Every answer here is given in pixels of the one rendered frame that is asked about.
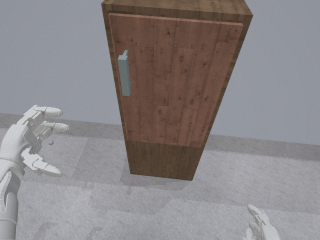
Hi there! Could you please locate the cupboard door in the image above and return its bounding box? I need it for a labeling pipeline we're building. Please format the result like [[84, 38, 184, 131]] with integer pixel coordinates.
[[108, 13, 244, 148]]

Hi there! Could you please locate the right robot hand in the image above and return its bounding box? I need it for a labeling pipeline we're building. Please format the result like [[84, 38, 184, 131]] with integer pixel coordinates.
[[243, 204, 281, 240]]

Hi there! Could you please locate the left robot hand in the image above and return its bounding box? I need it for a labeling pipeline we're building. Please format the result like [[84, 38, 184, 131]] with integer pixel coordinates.
[[0, 105, 70, 177]]

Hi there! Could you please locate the handle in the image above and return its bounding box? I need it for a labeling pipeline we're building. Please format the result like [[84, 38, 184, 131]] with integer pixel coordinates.
[[117, 49, 131, 96]]

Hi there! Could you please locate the robot left forearm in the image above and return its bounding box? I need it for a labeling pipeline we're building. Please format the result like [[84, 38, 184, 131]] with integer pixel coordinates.
[[0, 159, 25, 240]]

